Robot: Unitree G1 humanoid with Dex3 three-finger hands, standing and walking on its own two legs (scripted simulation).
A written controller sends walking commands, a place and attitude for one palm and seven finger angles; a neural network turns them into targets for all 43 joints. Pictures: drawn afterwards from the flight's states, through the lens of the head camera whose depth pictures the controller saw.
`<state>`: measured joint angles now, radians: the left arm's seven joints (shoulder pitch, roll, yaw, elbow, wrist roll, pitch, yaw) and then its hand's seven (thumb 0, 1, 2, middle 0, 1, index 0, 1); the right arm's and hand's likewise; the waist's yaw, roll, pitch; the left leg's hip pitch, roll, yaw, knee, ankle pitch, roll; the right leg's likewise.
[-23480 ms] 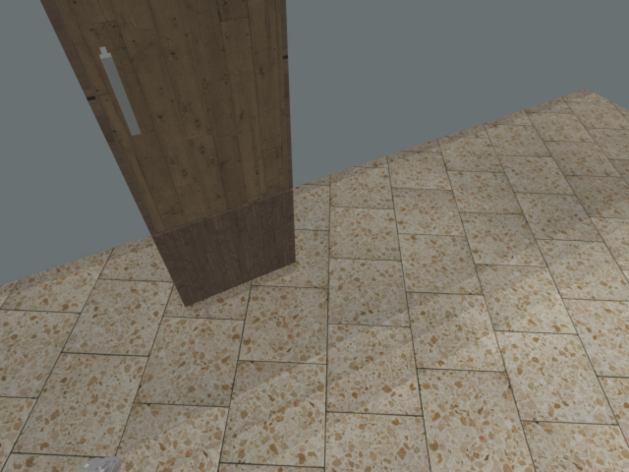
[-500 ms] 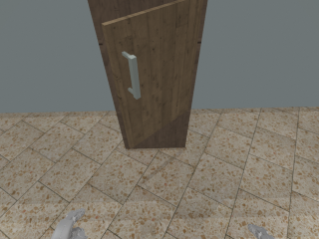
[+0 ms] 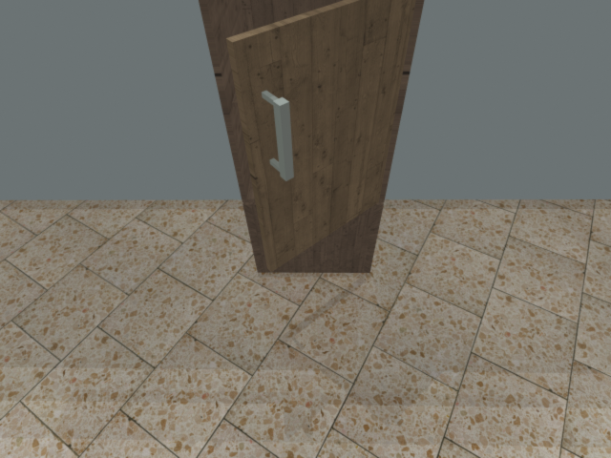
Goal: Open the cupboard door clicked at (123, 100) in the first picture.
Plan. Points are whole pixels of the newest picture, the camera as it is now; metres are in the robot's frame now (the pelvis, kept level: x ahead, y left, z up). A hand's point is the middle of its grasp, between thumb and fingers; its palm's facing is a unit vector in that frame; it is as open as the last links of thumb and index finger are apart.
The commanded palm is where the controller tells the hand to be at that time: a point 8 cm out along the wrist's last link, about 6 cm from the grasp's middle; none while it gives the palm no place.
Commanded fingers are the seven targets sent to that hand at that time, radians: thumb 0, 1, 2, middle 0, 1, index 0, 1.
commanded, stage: let the arm hang, fingers relaxed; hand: left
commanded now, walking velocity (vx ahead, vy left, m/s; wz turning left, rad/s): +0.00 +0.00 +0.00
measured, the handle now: (277, 137) +0.61 +0.09 +0.08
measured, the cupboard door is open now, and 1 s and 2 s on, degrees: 40 40 40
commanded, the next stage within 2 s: look to check the result in 0.38 s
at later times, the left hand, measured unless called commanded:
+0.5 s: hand out of the picture -0.02 +0.15 -0.18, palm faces +0.05 -0.98 -0.18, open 7.3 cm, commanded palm none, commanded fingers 0.00 0.90 0.90 -0.20 -0.30 -0.20 -0.30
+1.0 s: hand out of the picture -0.02 +0.14 -0.18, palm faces +0.06 -0.98 -0.18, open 7.3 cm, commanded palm none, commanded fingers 0.00 0.90 0.90 -0.20 -0.30 -0.20 -0.30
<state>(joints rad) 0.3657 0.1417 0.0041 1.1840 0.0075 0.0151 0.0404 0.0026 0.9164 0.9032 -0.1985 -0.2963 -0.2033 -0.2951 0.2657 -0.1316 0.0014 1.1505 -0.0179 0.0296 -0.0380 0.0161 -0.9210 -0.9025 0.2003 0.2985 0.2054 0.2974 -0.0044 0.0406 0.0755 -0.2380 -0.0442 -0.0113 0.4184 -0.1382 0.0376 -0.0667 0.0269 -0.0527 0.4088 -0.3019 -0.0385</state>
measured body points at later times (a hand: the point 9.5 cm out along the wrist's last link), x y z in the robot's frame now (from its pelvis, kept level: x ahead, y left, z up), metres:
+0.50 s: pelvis +0.00 -0.01 +0.00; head +0.00 -0.02 +0.45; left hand -0.02 +0.20 -0.16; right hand -0.03 -0.21 -0.17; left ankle +0.06 +0.09 -0.74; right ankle -0.05 -0.09 -0.74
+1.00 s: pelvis +0.01 -0.02 +0.00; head +0.02 -0.02 +0.45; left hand -0.02 +0.19 -0.16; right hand +0.00 -0.23 -0.17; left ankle +0.06 +0.09 -0.74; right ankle -0.05 -0.09 -0.74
